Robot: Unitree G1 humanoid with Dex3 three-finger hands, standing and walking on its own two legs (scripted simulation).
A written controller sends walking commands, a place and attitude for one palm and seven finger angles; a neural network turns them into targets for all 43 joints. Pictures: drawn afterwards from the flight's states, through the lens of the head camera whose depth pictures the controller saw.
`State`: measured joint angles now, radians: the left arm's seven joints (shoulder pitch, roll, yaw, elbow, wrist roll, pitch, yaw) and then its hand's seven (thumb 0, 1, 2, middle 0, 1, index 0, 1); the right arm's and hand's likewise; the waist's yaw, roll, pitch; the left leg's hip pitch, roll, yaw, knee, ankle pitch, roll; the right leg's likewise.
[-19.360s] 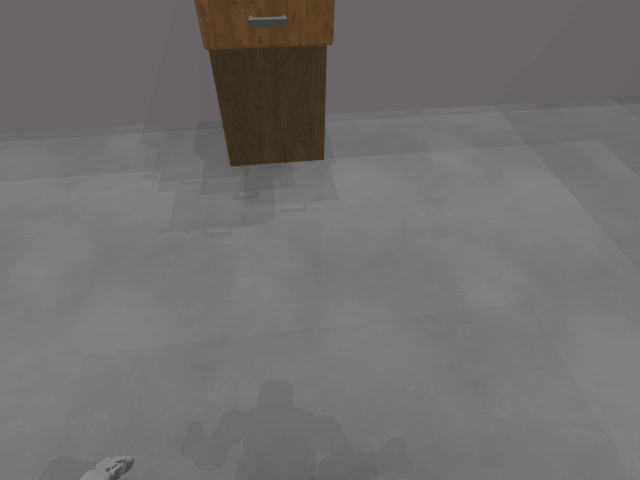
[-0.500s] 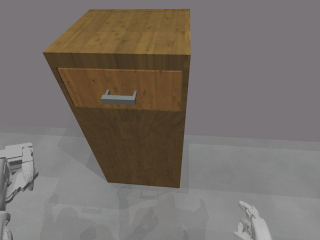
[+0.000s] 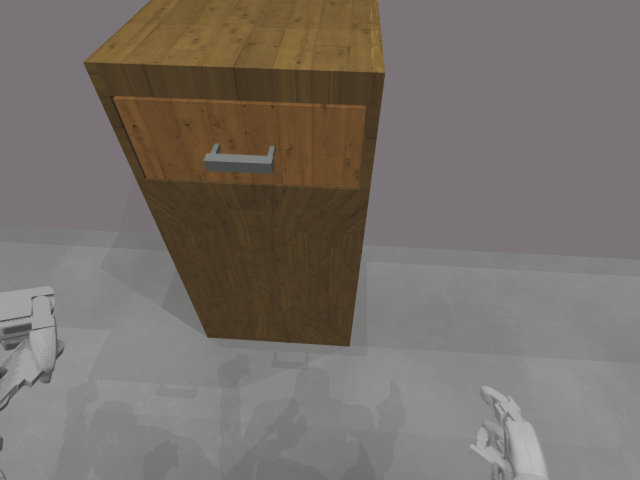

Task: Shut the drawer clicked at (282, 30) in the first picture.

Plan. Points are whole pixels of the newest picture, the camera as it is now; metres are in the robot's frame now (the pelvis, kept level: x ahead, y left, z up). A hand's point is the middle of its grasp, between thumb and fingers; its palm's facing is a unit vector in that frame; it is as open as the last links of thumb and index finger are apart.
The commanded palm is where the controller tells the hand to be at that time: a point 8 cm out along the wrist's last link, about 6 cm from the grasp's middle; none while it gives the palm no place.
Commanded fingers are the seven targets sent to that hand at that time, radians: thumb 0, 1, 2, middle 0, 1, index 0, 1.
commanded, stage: step back with the hand held close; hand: left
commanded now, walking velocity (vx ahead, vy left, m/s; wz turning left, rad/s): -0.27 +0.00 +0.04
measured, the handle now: (241, 156) +0.64 +0.19 +0.04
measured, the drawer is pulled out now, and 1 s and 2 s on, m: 0.00 0.00 0.00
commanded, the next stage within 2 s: stop stepping back and stand still in 0.94 s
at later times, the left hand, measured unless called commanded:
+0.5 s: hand (36, 405) +0.14 +0.23 +0.18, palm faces +0.40 -0.79 -0.47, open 3.2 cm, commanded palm +0.06 +0.28 +0.19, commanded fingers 0.00 0.90 0.90 -1.40 -1.60 -1.40 -1.60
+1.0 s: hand out of the picture +0.08 +0.19 +0.18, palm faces +0.21 -0.84 -0.51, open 3.2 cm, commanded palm +0.01 +0.24 +0.19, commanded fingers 0.00 0.90 0.90 -1.40 -1.60 -1.40 -1.60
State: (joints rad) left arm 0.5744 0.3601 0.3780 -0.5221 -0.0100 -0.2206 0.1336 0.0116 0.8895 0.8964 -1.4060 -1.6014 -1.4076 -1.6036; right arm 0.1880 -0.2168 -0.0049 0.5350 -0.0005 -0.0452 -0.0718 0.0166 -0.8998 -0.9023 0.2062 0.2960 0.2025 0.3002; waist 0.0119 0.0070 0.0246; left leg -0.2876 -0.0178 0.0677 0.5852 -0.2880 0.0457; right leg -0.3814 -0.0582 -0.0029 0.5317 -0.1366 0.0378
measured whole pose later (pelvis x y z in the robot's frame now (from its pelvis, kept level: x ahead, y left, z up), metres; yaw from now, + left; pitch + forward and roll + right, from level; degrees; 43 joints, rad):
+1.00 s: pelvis -0.14 -0.03 +0.01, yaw -3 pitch +5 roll -1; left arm 0.61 0.48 0.42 -0.63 -0.04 -0.30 0.09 0.01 0.88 0.90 -1.41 -1.60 -1.41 -1.60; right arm 0.16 -0.19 0.01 0.60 -0.01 -0.09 -0.08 0.02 -0.90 -0.90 0.21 0.30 0.20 0.30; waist -0.02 -0.05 -0.01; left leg -0.40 0.02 0.07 0.49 -0.18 0.03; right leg -0.24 0.04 0.02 0.49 -0.30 0.01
